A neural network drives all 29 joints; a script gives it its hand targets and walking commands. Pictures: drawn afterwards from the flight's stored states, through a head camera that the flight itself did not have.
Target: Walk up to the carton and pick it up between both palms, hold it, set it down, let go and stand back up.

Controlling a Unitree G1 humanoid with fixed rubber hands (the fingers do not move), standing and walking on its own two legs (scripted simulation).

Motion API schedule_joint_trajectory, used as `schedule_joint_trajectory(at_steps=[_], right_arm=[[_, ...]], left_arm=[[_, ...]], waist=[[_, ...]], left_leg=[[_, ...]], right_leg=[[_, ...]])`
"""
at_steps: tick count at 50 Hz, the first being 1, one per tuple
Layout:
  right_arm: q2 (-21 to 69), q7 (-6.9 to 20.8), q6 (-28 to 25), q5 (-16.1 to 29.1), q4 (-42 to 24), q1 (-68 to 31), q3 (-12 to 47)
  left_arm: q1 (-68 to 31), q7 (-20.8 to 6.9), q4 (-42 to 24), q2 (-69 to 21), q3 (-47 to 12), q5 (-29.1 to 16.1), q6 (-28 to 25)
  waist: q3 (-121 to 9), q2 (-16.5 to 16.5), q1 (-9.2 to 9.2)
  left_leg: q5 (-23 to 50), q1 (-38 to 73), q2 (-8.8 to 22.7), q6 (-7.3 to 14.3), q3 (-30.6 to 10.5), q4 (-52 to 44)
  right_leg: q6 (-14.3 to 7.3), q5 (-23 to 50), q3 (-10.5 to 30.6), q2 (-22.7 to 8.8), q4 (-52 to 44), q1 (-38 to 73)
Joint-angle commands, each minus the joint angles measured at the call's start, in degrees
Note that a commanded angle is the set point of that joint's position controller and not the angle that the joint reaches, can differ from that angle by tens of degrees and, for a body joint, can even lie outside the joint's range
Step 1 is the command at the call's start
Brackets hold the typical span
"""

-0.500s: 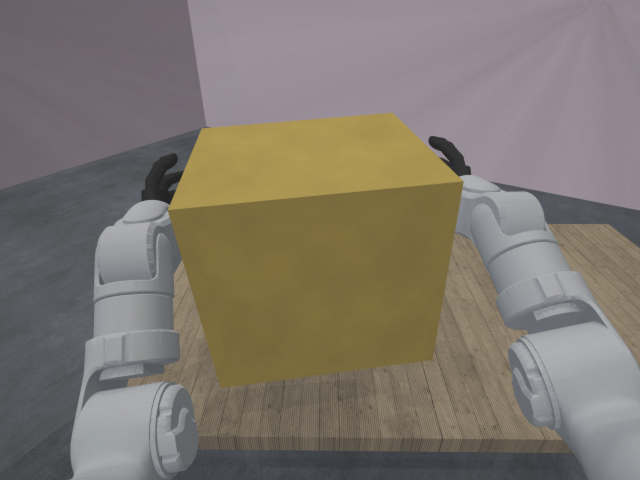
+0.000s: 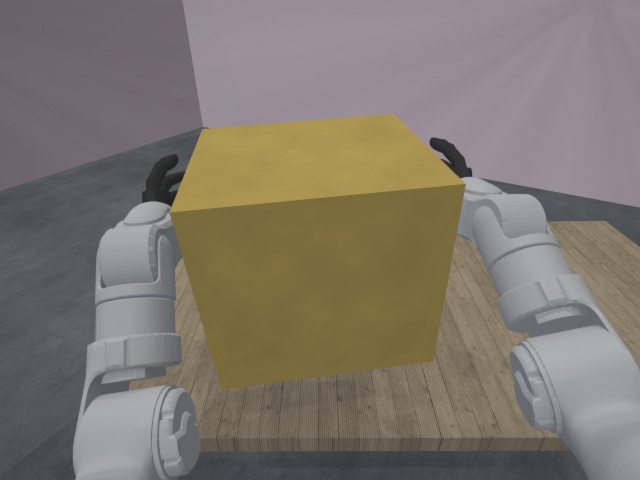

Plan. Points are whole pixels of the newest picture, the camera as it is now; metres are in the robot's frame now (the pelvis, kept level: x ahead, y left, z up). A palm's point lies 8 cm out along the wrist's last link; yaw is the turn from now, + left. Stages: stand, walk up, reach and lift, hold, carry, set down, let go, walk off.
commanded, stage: hold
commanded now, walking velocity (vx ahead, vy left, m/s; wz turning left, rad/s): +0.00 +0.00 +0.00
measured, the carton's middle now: (314, 241) +0.37 +0.00 +0.22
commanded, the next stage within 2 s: set down in 0.36 s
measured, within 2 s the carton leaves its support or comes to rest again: neither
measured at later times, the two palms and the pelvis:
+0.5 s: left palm (154, 216) +0.36 +0.18 +0.27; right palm (445, 191) +0.37 -0.16 +0.28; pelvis +0.00 +0.00 +0.00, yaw +0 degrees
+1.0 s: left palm (168, 238) +0.39 +0.19 +0.22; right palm (430, 229) +0.40 -0.16 +0.21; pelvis +0.01 -0.01 +0.00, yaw +2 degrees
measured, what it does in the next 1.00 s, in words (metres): stands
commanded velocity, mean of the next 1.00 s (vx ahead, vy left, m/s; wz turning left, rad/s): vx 0.00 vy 0.00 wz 0.00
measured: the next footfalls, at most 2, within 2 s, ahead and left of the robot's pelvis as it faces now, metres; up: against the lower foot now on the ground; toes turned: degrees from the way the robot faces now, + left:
none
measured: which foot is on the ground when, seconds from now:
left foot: down 0.00-1.00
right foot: down 0.00-1.00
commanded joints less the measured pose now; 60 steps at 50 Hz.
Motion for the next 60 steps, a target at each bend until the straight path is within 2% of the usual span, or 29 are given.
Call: schedule_joint_trajectory(at_steps=[1, 3, 6, 8, 11, 14, 15, 16, 18, 19, 21, 23, 24, 26, 27, 28, 32, 35, 38, 40, 43, 46, 49, 51, 53, 56, 58, 59, 60], right_arm=[[41.9, 8.2, -1.3, 9.9, -22.8, -53.0, 11.8], [42.4, 8.2, -1.3, 10.2, -22.5, -53.0, 11.9], [42.6, 8.2, -1.4, 9.9, -22.3, -53.4, 11.9], [42.2, 8.0, -1.2, 8.8, -22.2, -53.1, 12.2], [42.4, 7.7, -1.3, 9.1, -21.3, -51.9, 12.3], [42.0, 7.7, -2.0, 9.5, -22.8, -53.4, 12.0], [42.4, 7.8, -1.5, 9.2, -20.0, -51.8, 11.2], [43.5, 7.8, -1.6, 9.4, -21.0, -52.5, 11.9], [42.9, 7.7, -1.8, 9.1, -21.9, -54.2, 10.9], [44.4, 7.6, -1.0, 8.6, -15.9, -54.7, 11.9], [45.3, 7.8, -2.9, 8.7, -16.0, -55.7, 10.9], [45.1, 8.1, -5.3, 7.4, -15.7, -56.3, 9.9], [44.5, 8.2, -6.3, 6.2, -15.0, -58.1, 9.3], [44.4, 8.5, -8.7, 4.5, -14.4, -56.5, 8.4], [44.0, 8.7, -9.8, 3.6, -13.2, -56.3, 7.8], [43.8, 8.8, -11.3, 2.4, -12.5, -56.1, 6.7], [41.7, 9.2, -15.7, -5.2, -7.8, -54.9, 1.5], [39.9, 9.6, -19.4, -10.0, -2.8, -52.1, -1.4], [39.7, 9.8, -23.0, -10.7, -5.3, -52.2, 0.1], [41.2, 10.2, -24.6, -10.9, -7.9, -52.3, 1.8], [42.0, 10.3, -26.4, -9.2, -11.3, -52.2, 4.7], [42.7, 9.9, -27.3, -8.9, -15.5, -52.4, 7.6], [44.8, 9.4, -28.0, -6.2, -23.1, -52.1, 12.5], [45.0, 9.1, -26.4, -6.6, -19.4, -49.3, 12.0], [45.5, 9.2, -26.6, -6.4, -22.1, -50.0, 13.0], [45.8, 8.7, -26.5, -5.6, -23.4, -48.7, 14.4], [45.9, 8.4, -25.7, -6.6, -21.6, -46.8, 13.4], [45.9, 8.3, -25.7, -6.2, -22.2, -46.6, 13.7], [46.4, 8.1, -25.6, -6.1, -22.3, -45.7, 14.3]], left_arm=[[-56.0, -9.4, -14.1, -32.5, -25.8, -11.1, -5.8], [-55.6, -9.6, -13.2, -33.3, -26.4, -11.1, -5.5], [-56.8, -9.2, -14.6, -32.9, -26.0, -11.4, -6.0], [-55.1, -9.2, -12.1, -33.0, -24.8, -10.8, -5.9], [-53.6, -9.8, -11.3, -32.2, -24.5, -10.2, -5.8], [-55.8, -10.1, -11.6, -32.3, -25.1, -10.8, -6.6], [-57.2, -10.1, -12.2, -32.2, -25.9, -11.0, -6.7], [-58.1, -9.9, -14.0, -33.0, -26.8, -12.0, -6.9], [-57.7, -9.9, -12.4, -34.4, -26.8, -11.8, -6.4], [-58.6, -10.1, -7.9, -33.2, -24.5, -11.2, -5.2], [-59.1, -10.5, -6.5, -32.8, -22.5, -10.4, -6.4], [-59.9, -10.5, -6.4, -33.9, -22.2, -10.4, -8.9], [-60.2, -10.8, -3.5, -33.9, -21.0, -9.3, -9.7], [-59.9, -10.9, -4.5, -34.2, -21.5, -9.4, -11.9], [-60.6, -10.9, -4.3, -34.1, -22.2, -8.9, -13.0], [-61.0, -10.9, -4.0, -34.6, -22.6, -9.4, -13.9], [-58.4, -11.9, 4.0, -32.9, -18.1, -5.8, -17.3], [-55.3, -12.9, 7.6, -33.3, -17.6, -3.5, -19.4], [-53.8, -12.6, 5.7, -35.2, -19.7, -3.3, -21.2], [-53.6, -12.3, 4.1, -35.3, -20.5, -3.1, -22.7], [-52.4, -11.8, 1.8, -36.9, -23.3, -3.8, -23.3], [-50.4, -11.5, 0.8, -37.2, -25.1, -4.2, -23.6], [-50.0, -10.5, -6.8, -38.9, -29.2, -6.6, -24.4], [-48.6, -10.8, -3.9, -36.4, -26.8, -5.1, -23.8], [-48.1, -11.2, -4.0, -36.1, -26.8, -5.7, -23.8], [-47.2, -10.6, -6.7, -36.7, -29.0, -6.4, -24.1], [-45.9, -11.0, -4.9, -36.0, -28.0, -6.3, -23.9], [-45.6, -11.1, -5.4, -36.2, -27.8, -6.4, -24.1], [-45.1, -11.2, -6.0, -36.1, -27.6, -6.0, -24.0]], waist=[[-20.2, 0.5, 0.3], [-21.3, 1.6, -0.11], [-21.2, 0.3, 0.47], [-19.7, -2.0, 0.85], [-19.0, -1.6, 0.44], [-20.1, -0.1, 0.29], [-18.6, 0.9, -0.53], [-21.8, 0.7, -0.68], [-22.9, 1.5, -1.15], [-18.6, 0.5, 0.41], [-17.7, 0.0, 1.47], [-19.6, 0.8, 1.34], [-17.9, 1.0, 1.34], [-19.4, 0.6, 0.87], [-20.9, 2.3, 0.34], [-21.3, 1.9, -0.49], [-14.4, -0.7, -0.5], [-12.3, 0.5, -1.56], [-14.9, 2.0, -1.58], [-16.0, 0.8, -1.21], [-18.8, 2.3, -0.93], [-20.3, 1.5, -0.4], [-25.9, 1.9, -0.4], [-20.7, 1.0, -0.06], [-21.5, -0.7, 1.55], [-26.4, 0.9, 1.07], [-22.5, -0.6, 0.54], [-21.6, -1.3, 1.12], [-22.0, -0.4, 0.81]], left_leg=[[13.4, 15.7, -0.2, -2.1, -1.1, -1.1], [12.9, 15.5, -0.4, -1.5, -1.2, -1.2], [11.8, 16.3, -0.3, -1.2, -1.1, -1.4], [11.4, 15.0, -0.3, -1.4, -1.1, -1.2], [12.3, 15.0, -0.8, -1.0, -0.5, -1.4], [10.6, 15.1, -0.8, -1.0, -0.4, -1.5], [9.5, 15.0, -0.5, -1.4, -0.7, -1.7], [10.9, 15.9, -0.7, -1.6, -0.9, -1.2], [11.9, 15.8, -0.5, -2.0, -0.8, -0.7], [10.7, 15.0, -1.6, -1.8, -1.7, -1.2], [9.6, 13.8, -1.7, -1.2, -1.1, -1.9], [11.8, 15.7, -1.6, -1.7, -1.3, -1.6], [10.2, 15.3, -1.6, -1.7, -0.9, -1.6], [11.0, 17.6, -1.1, -2.0, -0.8, -1.8], [11.0, 18.6, -1.2, -2.5, -0.6, -1.8], [10.7, 18.8, -1.2, -2.6, -0.8, -1.7], [6.0, 17.1, -1.1, -1.5, -0.2, -4.2], [5.0, 19.1, -0.7, -2.0, 0.3, -5.3], [9.7, 20.6, -0.4, -2.7, 0.2, -5.0], [13.0, 21.1, -0.4, -2.4, 0.7, -4.6], [16.9, 22.7, -0.6, -3.0, 0.7, -3.1], [19.5, 23.5, -1.1, -2.9, 1.1, -1.8], [25.6, 24.7, -1.3, -3.3, 0.6, 0.4], [20.4, 21.3, -1.9, -2.5, 1.0, -0.7], [17.7, 20.2, -1.9, -1.3, 1.2, -1.9], [23.6, 22.5, -2.2, -2.2, 0.6, 0.4], [20.2, 21.3, -1.9, -2.5, 0.9, -0.7], [21.5, 20.0, -1.9, -2.4, 0.8, -0.8], [22.7, 20.3, -2.2, -2.3, 0.9, -0.5]], right_leg=[[2.3, 14.5, -0.7, 1.8, -2.2, -3.2], [2.2, 13.5, 0.0, 1.1, -2.4, -2.6], [2.2, 12.4, 0.1, 0.8, -2.6, -3.9], [2.6, 13.1, -0.4, 1.3, -2.4, -3.9], [2.9, 15.9, 0.2, 0.7, -2.5, -3.1], [2.8, 13.6, 0.2, 0.7, -2.7, -2.8], [2.5, 11.5, 0.3, 0.5, -3.1, -4.6], [2.4, 11.8, 0.0, 0.9, -2.8, -4.2], [2.0, 12.7, -0.1, 1.0, -2.7, -3.9], [2.1, 11.7, -0.9, 1.3, -2.6, -4.8], [2.2, 10.1, -0.5, 0.7, -2.5, -4.1], [2.1, 11.3, -1.1, 1.1, -2.0, -4.1], [2.1, 10.0, -1.3, 1.2, -2.2, -4.1], [1.9, 10.0, -1.9, 1.3, -2.8, -4.5], [1.9, 9.6, -2.1, 1.4, -2.5, -4.0], [1.5, 9.6, -2.4, 1.1, -2.7, -4.3], [1.8, 5.1, -3.2, 0.3, -4.3, -4.3], [1.2, 2.8, -3.9, 0.0, -5.2, -3.1], [1.1, 6.5, -4.6, 0.1, -4.6, -0.5], [1.5, 8.7, -5.2, 0.3, -4.3, 0.9], [1.5, 11.9, -5.2, 0.1, -3.5, 2.1], [2.1, 14.7, -5.4, 0.2, -3.0, 2.4], [2.8, 23.2, -5.6, 0.7, -1.2, 4.3], [3.4, 21.0, -5.3, 0.2, -1.3, 3.6], [3.7, 19.5, -4.5, -0.4, -1.3, 4.2], [3.9, 26.4, -4.6, 0.3, 0.3, 5.1], [4.0, 23.7, -4.6, 0.3, -0.6, 4.5], [4.1, 25.7, -4.8, 0.5, -0.3, 5.0], [4.2, 28.2, -4.2, 0.3, 0.1, 6.4]])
